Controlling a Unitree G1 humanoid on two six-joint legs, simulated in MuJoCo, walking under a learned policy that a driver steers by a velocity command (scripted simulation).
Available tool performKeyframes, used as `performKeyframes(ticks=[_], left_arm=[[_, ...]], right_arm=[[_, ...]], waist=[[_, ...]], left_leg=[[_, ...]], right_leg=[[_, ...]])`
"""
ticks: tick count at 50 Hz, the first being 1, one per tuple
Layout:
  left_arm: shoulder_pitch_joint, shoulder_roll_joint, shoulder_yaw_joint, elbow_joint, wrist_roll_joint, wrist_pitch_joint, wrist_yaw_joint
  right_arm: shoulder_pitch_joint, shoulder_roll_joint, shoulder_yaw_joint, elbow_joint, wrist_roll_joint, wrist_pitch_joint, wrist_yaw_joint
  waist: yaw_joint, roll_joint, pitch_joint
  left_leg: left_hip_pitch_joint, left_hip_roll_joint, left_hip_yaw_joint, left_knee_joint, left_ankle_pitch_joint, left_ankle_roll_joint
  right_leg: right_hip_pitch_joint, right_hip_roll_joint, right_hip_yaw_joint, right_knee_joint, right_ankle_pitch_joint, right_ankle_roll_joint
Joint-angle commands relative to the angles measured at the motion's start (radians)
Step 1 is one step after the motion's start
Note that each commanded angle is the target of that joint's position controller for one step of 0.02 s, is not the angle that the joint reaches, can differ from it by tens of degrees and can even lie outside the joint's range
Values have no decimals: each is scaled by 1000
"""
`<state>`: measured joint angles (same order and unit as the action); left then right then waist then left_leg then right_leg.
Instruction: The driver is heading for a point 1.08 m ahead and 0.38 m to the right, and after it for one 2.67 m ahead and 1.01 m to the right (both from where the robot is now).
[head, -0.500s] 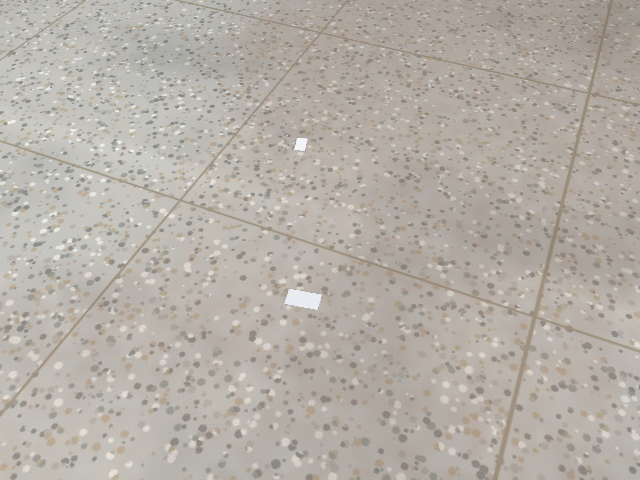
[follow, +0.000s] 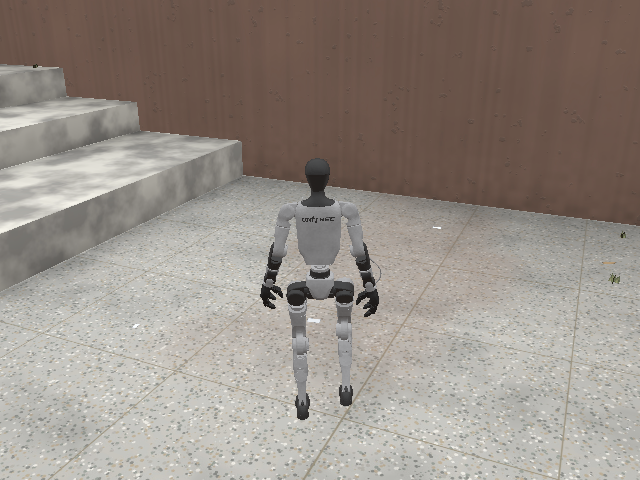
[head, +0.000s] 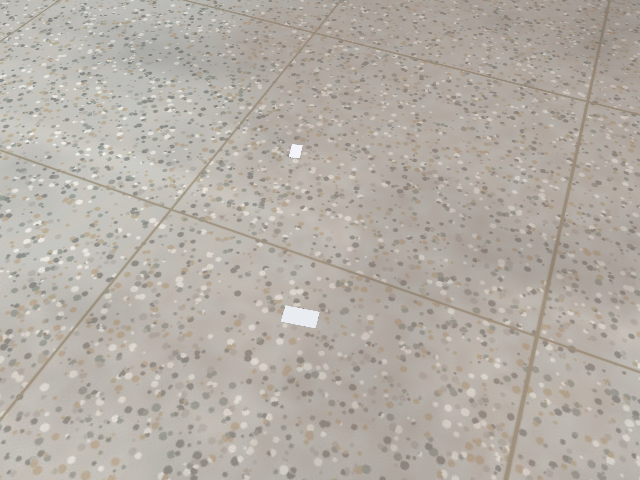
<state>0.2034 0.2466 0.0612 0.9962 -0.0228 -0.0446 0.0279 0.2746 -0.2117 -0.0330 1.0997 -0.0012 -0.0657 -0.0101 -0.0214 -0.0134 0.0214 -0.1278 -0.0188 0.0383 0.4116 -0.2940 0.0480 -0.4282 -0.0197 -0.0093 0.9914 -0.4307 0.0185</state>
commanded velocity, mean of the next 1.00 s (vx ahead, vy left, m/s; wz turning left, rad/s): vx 0.06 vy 0.00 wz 0.00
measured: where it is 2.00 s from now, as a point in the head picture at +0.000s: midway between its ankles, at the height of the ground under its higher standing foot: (382, 441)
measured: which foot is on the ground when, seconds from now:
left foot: down 0.00-1.00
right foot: up 0.00-0.12, down 0.14-0.92, up 0.94-1.00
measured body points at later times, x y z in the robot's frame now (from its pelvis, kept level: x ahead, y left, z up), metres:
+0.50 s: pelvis +0.05 -0.03 -0.01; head +0.07 -0.03 +0.44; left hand +0.15 +0.22 -0.15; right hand +0.05 -0.27 -0.17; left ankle -0.05 +0.09 -0.74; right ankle +0.09 -0.13 -0.74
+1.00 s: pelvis +0.04 -0.03 -0.01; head +0.04 -0.04 +0.44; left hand +0.13 +0.22 -0.15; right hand -0.03 -0.27 -0.16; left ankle -0.05 +0.09 -0.74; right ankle +0.07 -0.14 -0.72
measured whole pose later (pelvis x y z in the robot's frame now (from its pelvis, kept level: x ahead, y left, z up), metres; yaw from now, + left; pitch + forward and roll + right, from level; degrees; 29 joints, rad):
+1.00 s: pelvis +0.04 -0.03 -0.01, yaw +0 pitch +0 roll +0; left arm 0.16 0.21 0.06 1.09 -0.03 -0.02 0.01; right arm 0.43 -0.19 -0.04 1.13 0.01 -0.05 -0.05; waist -0.03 0.02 -0.01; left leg -0.05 0.03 0.03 0.45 -0.39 0.03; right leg -0.40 0.01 -0.05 0.79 -0.38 -0.05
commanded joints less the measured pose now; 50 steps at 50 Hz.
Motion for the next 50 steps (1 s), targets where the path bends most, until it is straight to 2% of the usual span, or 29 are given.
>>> performKeyframes(ticks=[1, 3, 5, 6, 7, 8, 9, 10, 11, 13, 16, 20, 25, 34, 43, 44, 45, 46, 47, 48, 49, 50], left_arm=[[-45, -3, -7, -47, 3, 0, -1], [-60, 15, -8, -46, 0, 11, 2], [-34, 31, -5, -30, 5, 24, 2], [-32, 52, 1, -26, 18, 30, 5], [-21, 101, 13, -25, 29, 35, 11], [-32, 154, 23, -32, 27, 39, 14], [-58, 112, 13, -24, 22, 40, 9], [-89, 76, 9, -27, 13, 40, 0], [-107, 68, 9, -25, 12, 39, -5], [-115, 70, 10, -17, 17, 29, -11], [-119, 68, 11, 2, 16, 24, -12], [-135, 70, 12, 19, 14, 27, -9], [-144, 65, 13, 38, 14, 37, -4], [-139, 58, 10, 60, 16, 50, 7], [-121, 50, 4, 73, 18, 55, 11], [-85, 51, 6, 91, 14, 57, 11], [-69, 68, 16, 94, 3, 55, 9], [-131, 81, 20, 65, 0, 44, 4], [-242, 49, 11, 4, -12, 19, -7], [-303, 32, 4, -31, -21, -6, -20], [-307, 65, 16, -37, -18, -21, -28], [-277, 59, 18, -35, -19, -33, -34]], right_arm=[[-30, -109, 1, -34, -15, 9, -15], [-7, -163, -9, -22, -10, 18, -20], [-34, -162, -8, -20, 14, 22, -19], [-16, -154, -8, -10, 23, 21, -15], [16, -144, -9, -1, 14, 17, -10], [77, -121, -8, 6, -9, 13, -7], [139, -56, 5, 26, -11, 22, -11], [116, -62, 5, 28, -8, 33, -16], [82, -78, 2, 21, -4, 44, -20], [72, -88, 2, 18, -6, 60, -28], [75, -90, 4, 23, -7, 67, -31], [69, -87, 4, 28, -5, 70, -32], [73, -77, 6, 35, -5, 74, -35], [100, -60, 11, 40, -7, 65, -39], [146, -41, 15, 38, -7, 50, -40], [182, -47, 11, 48, -1, 52, -41], [185, -78, 0, 37, 7, 53, -44], [230, -108, -10, 28, 14, 47, -45], [270, -166, -29, 29, 24, 30, -44], [214, -203, -47, 10, 30, 10, -47], [195, -170, -44, -4, 15, -9, -47], [183, -136, -38, -17, 11, -24, -42]], waist=[[24, 125, -9], [19, 131, -45], [49, 119, -48], [55, 95, -38], [49, 41, -49], [2, -37, -76], [-23, -89, -103], [-9, -61, -65], [2, -42, -39], [6, -23, -43], [4, -25, -67], [6, -4, -73], [7, 8, -46], [15, 11, 9], [22, 16, 35], [18, 29, -2], [15, 57, 28], [-22, 65, 93], [-62, 152, 164], [-57, 226, 227], [-45, 182, 231], [-25, 146, 215]], left_leg=[[31, 185, -92, -73, 819, 122], [14, 198, -99, -57, 866, 136], [-29, 199, -104, -40, 781, 123], [-49, 180, -107, -35, 679, 95], [-74, 142, -93, -16, 525, 54], [-120, 73, -56, -4, 288, 11], [-125, 52, -36, -19, 124, -22], [-123, 37, -26, -22, 83, -38], [-137, 29, -19, -12, 88, -44], [-122, 32, -21, 4, 148, -47], [-74, 45, -28, 6, 193, -48], [-51, 49, -25, 4, 203, -48], [-58, 50, -20, -11, 150, -47], [-114, 54, -17, -39, 30, -39], [-161, 58, -21, -56, -37, -33], [-145, 55, -22, -64, -207, -13], [-157, 75, -61, -74, -412, 29], [-145, 133, -151, -133, -593, 82], [-80, 270, -333, -264, -672, 154], [-39, 411, -488, -352, -595, 208], [49, 440, -508, -354, -486, 213], [129, 424, -468, -328, -408, 195]], right_leg=[[8, -23, -7, -237, 108, 7], [110, 8, -35, -347, 178, 7], [230, 18, -40, -480, 333, -17], [283, 12, -22, -554, 427, -38], [358, -42, 40, -566, 634, -63], [430, -98, 87, -503, 828, -106], [440, -125, 106, -466, 817, -166], [399, -102, 103, -464, 730, -166], [374, -80, 95, -467, 681, -150], [354, -71, 94, -469, 696, -138], [345, -64, 87, -464, 734, -134], [336, -56, 80, -468, 712, -133], [310, -43, 72, -489, 608, -124], [283, -26, 64, -526, 418, -103], [274, -19, 63, -544, 331, -93], [273, 9, 35, -528, 84, -94], [202, 40, 5, -491, -187, -93], [57, 44, 6, -453, -295, -85], [-94, 53, -47, -340, -145, -60], [-218, 2, -38, -189, 51, -67], [-354, -48, 12, -79, 46, -76], [-442, -76, 32, -2, 50, -79]])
